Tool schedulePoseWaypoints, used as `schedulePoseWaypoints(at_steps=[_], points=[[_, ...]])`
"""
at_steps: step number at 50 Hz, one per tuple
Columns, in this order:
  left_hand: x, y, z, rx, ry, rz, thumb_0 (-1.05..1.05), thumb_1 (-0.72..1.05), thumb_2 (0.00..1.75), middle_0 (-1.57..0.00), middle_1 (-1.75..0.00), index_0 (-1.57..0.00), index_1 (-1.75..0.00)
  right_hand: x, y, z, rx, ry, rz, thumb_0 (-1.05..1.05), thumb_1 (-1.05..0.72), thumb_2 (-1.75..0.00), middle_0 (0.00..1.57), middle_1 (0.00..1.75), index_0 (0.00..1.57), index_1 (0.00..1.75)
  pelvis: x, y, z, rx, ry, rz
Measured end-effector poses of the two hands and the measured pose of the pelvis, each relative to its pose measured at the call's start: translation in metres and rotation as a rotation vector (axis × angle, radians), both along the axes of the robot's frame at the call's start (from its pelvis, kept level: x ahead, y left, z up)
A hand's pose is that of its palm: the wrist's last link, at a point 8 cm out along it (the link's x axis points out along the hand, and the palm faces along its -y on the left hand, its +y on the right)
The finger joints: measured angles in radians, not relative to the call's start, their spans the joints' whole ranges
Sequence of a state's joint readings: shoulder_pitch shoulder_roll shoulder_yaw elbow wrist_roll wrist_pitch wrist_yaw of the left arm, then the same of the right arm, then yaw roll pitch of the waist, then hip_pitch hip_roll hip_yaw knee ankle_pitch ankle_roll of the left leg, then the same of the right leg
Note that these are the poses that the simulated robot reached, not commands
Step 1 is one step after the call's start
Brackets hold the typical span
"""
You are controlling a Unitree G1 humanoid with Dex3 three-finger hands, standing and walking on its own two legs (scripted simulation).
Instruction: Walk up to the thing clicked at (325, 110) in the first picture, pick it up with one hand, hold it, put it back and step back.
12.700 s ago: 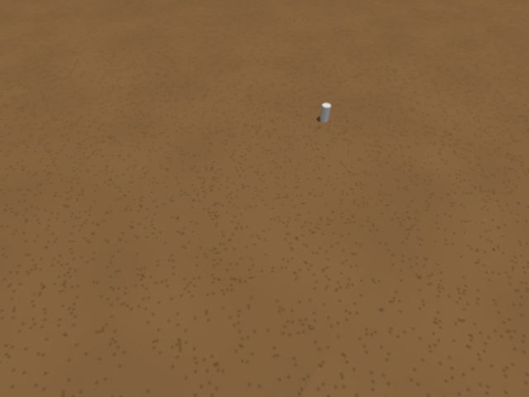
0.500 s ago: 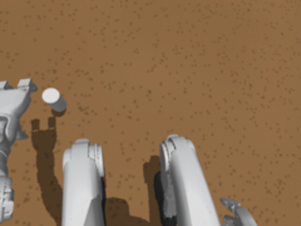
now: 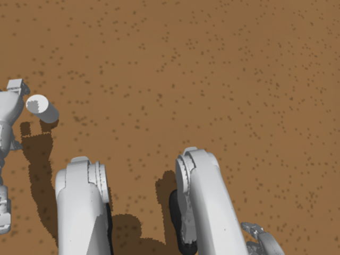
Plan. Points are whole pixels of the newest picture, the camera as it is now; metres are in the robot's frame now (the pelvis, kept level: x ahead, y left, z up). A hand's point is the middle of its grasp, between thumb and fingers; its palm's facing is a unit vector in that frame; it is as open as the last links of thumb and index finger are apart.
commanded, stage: rise first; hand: left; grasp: from above
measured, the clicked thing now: (44, 110) +0.49 +0.31 -0.29
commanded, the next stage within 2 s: approach in 0.24 s
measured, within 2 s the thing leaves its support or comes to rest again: neither
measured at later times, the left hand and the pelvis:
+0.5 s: hand (19, 118) +0.43 +0.32 -0.18, palm faces -0.45 -0.08 -0.89, open 14.1 cm; pelvis +0.00 +0.00 -0.01, yaw -1 degrees
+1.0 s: hand (34, 99) +0.48 +0.29 -0.18, palm faces -0.51 -0.10 -0.85, open 14.0 cm; pelvis +0.00 +0.00 -0.01, yaw -2 degrees
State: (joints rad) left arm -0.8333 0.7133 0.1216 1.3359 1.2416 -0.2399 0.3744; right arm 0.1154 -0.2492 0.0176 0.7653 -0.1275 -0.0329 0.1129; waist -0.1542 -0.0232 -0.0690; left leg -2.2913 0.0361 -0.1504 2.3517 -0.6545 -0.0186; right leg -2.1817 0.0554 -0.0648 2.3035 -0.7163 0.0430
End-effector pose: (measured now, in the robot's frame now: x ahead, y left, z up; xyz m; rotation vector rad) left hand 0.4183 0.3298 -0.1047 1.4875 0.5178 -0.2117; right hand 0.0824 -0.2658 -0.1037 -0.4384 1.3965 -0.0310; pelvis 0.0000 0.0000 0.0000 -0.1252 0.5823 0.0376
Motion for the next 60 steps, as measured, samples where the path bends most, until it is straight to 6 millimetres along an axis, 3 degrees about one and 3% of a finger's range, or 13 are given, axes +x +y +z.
schedulePoseWaypoints(at_steps=[24,32,38,42,46,51,56,60], points=[[0.013,-0.005,-0.018,-0.004,0.002,-0.023,0.0,-0.52,0.99,-0.08,-1.04,-0.09,-1.04,-0.007,-0.001,-0.002,-0.018,0.029,0.024,0.0,-0.91,-0.9,0.2,0.3,0.2,0.3,0.001,0.001,-0.01,-0.011,-0.005,-0.007],[0.056,-0.032,-0.018,-0.005,-0.053,-0.07,0.0,-0.51,0.97,-0.08,-1.06,-0.09,-1.05,-0.017,-0.002,0.0,-0.044,0.03,0.026,0.0,-0.91,-0.9,0.2,0.3,0.2,0.3,0.0,0.001,-0.017,-0.019,-0.004,-0.013],[0.092,-0.052,-0.009,0.007,-0.094,-0.048,0.0,-0.51,0.97,-0.08,-1.07,-0.09,-1.06,-0.038,-0.001,0.006,-0.054,0.052,-0.027,0.0,-0.91,-0.9,0.2,0.3,0.2,0.3,0.002,0.002,-0.017,-0.026,0.007,-0.021],[0.101,-0.055,-0.004,0.021,-0.064,-0.007,0.0,-0.52,0.97,-0.08,-1.07,-0.09,-1.06,-0.055,0.002,0.008,-0.041,0.083,-0.073,0.0,-0.91,-0.9,0.2,0.3,0.2,0.3,0.003,0.002,-0.014,-0.026,0.012,-0.026],[0.093,-0.048,-0.007,0.025,0.004,0.026,0.0,-0.51,0.96,-0.08,-1.07,-0.09,-1.05,-0.068,0.007,0.01,-0.015,0.117,-0.107,0.0,-0.91,-0.9,0.2,0.3,0.2,0.3,0.003,0.002,-0.01,-0.024,0.012,-0.026],[0.062,-0.031,-0.02,0.0,0.096,0.034,0.0,-0.5,0.95,-0.07,-1.07,-0.09,-1.05,-0.072,0.011,0.011,0.011,0.152,-0.102,0.0,-0.91,-0.9,0.2,0.3,0.2,0.3,0.003,0.001,-0.006,-0.022,0.004,-0.023],[0.033,-0.019,-0.031,-0.026,0.093,-0.026,0.0,-0.49,0.94,-0.08,-1.07,-0.11,-1.05,-0.06,0.008,0.007,0.009,0.158,-0.047,0.0,-0.91,-0.9,0.2,0.3,0.2,0.3,0.001,0.001,-0.009,-0.023,-0.008,-0.016],[0.027,-0.017,-0.029,-0.03,0.017,-0.077,0.0,-0.48,0.94,-0.09,-1.08,-0.12,-1.05,-0.04,0.001,0.003,-0.019,0.121,0.0,0.0,-0.91,-0.9,0.2,0.3,0.2,0.3,0.0,0.002,-0.014,-0.022,-0.015,-0.008]])
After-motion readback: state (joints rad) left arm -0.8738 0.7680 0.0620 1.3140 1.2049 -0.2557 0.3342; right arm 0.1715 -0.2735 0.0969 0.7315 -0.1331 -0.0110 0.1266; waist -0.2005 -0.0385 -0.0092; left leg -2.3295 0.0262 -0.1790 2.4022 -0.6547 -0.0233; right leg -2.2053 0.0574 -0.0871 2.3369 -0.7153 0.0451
